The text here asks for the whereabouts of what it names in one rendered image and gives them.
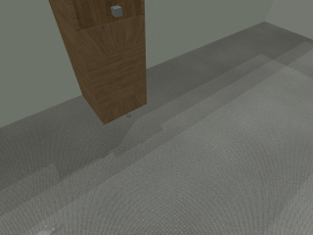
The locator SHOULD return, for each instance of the drawer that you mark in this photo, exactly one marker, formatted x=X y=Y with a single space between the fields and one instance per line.
x=91 y=13

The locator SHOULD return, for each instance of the handle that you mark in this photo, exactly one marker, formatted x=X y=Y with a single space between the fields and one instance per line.
x=116 y=11

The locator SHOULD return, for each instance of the left robot hand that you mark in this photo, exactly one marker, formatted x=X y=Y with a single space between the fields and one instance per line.
x=51 y=228

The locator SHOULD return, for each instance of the cabinet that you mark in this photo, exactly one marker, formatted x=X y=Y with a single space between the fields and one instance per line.
x=108 y=60

